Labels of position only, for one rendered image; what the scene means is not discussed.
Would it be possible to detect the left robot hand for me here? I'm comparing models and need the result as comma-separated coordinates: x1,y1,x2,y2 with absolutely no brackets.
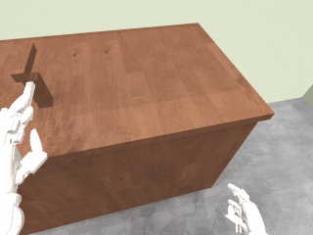
0,92,48,195

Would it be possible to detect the robot left forearm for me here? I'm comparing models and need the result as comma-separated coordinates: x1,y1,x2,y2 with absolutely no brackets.
0,193,24,235

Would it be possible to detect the counter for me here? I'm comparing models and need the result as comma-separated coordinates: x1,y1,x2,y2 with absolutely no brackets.
0,23,274,235

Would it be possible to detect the tap lever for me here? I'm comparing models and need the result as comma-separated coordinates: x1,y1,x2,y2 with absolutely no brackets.
23,81,35,120

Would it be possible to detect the right robot hand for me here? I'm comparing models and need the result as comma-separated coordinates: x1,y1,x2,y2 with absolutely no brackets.
225,183,266,235

